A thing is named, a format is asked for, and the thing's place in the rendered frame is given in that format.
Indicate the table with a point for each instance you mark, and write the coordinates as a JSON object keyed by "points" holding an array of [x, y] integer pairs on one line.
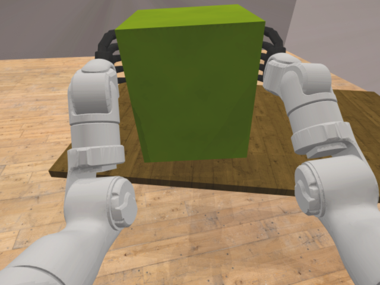
{"points": [[271, 161]]}

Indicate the carton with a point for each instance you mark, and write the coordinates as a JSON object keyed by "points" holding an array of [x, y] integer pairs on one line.
{"points": [[192, 75]]}

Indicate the robot left upper arm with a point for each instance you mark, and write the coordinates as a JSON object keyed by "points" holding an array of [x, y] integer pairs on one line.
{"points": [[96, 211]]}

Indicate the robot right upper arm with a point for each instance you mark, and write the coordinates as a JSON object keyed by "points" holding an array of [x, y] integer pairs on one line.
{"points": [[342, 194]]}

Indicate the left robot forearm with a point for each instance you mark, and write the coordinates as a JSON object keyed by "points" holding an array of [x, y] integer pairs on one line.
{"points": [[94, 117]]}

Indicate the left robot hand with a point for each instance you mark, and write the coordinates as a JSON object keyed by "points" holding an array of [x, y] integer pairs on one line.
{"points": [[106, 50]]}

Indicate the right robot forearm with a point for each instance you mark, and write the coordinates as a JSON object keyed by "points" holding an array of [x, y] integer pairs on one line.
{"points": [[311, 105]]}

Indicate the right robot hand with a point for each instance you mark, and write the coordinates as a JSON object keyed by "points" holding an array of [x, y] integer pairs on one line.
{"points": [[277, 47]]}

